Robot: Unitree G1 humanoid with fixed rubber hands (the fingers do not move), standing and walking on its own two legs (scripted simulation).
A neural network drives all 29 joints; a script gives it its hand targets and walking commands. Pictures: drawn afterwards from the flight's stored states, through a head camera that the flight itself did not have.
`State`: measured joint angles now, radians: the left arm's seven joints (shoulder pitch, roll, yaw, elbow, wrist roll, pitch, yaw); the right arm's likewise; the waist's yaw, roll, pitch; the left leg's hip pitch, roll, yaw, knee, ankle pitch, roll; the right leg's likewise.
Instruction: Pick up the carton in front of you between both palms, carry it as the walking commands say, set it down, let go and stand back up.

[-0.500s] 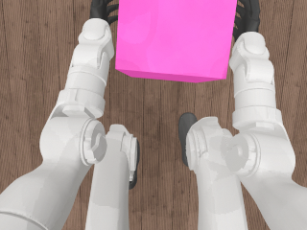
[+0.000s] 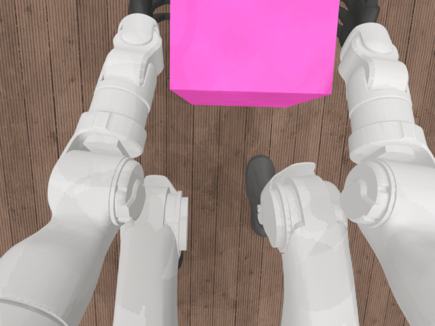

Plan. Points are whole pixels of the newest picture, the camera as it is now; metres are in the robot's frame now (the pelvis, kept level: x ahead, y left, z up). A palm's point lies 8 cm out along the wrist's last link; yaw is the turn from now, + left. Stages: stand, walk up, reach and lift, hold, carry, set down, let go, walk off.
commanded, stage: set down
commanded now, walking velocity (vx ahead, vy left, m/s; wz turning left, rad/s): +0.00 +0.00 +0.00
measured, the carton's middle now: (245, 41) +0.51 -0.10 -0.23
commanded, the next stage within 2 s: none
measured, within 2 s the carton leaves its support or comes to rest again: rests again in 0.78 s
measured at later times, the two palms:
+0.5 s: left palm (151, 23) +0.54 +0.05 -0.18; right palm (357, 32) +0.50 -0.26 -0.17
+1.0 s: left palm (113, 25) +0.54 +0.11 -0.19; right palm (359, 50) +0.48 -0.28 -0.19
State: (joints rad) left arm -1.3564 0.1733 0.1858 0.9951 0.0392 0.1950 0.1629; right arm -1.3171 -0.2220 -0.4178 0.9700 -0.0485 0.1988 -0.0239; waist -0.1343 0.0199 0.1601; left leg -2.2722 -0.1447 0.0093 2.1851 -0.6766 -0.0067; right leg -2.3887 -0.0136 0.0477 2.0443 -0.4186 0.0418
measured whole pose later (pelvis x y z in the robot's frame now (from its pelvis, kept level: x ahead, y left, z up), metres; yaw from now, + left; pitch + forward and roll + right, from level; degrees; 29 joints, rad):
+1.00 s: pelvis -0.01 -0.01 -0.01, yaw -1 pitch +37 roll -1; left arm -1.44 0.39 -0.02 1.08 -0.15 0.08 0.08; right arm -1.38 -0.38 -0.31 1.22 0.17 -0.02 -0.07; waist -0.09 0.00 0.39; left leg -2.19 -0.14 -0.03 2.24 -0.68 -0.04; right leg -2.31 -0.02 0.00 2.08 -0.41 0.01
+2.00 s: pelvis +0.03 -0.02 +0.21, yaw -1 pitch +47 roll +2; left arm -1.11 0.28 0.21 0.87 -0.01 0.17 0.02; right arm -0.97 -0.23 -0.34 0.74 0.04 0.15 -0.03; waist -0.09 0.03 -0.10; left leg -1.70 -0.08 -0.03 1.40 -0.51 -0.02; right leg -1.81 0.02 0.04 1.31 -0.31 0.01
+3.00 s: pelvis +0.12 -0.01 +0.39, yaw -4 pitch +1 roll -1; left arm 0.19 0.20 0.06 0.47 0.02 0.03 -0.05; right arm 0.25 -0.22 -0.04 0.41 0.01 0.05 0.07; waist -0.01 0.02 0.06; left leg -0.15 -0.02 -0.07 0.45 -0.33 0.01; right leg -0.26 0.03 0.03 0.42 -0.18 0.00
